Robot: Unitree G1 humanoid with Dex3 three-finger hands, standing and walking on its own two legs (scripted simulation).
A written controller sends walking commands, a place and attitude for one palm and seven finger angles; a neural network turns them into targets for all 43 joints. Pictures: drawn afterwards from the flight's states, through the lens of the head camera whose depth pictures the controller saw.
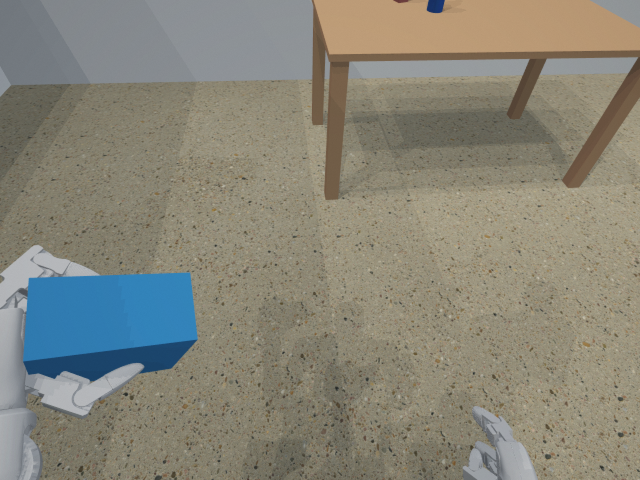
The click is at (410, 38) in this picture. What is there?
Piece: table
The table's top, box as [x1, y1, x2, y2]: [312, 0, 639, 61]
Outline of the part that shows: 312,0 329,61 639,56 639,28 589,0 445,0 443,9 440,13 431,13 426,10 428,0 408,0 407,2 398,3 393,0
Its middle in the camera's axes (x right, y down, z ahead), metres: +0.66 -0.95 +1.68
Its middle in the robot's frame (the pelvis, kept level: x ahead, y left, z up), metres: +1.92 -0.56 -0.09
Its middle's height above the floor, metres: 0.68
